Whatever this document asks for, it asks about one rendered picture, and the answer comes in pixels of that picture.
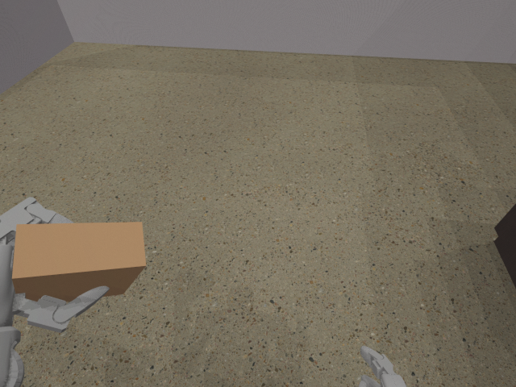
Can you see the table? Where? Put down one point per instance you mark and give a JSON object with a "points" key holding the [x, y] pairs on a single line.
{"points": [[506, 242]]}

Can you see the left robot hand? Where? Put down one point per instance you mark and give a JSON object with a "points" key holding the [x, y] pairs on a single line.
{"points": [[48, 313]]}

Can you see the sponge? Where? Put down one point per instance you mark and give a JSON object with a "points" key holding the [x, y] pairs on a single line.
{"points": [[65, 260]]}

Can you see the left robot forearm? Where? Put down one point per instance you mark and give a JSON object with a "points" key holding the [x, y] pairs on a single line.
{"points": [[11, 364]]}

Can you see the right robot hand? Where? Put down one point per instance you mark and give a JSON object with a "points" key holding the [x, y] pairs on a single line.
{"points": [[382, 368]]}

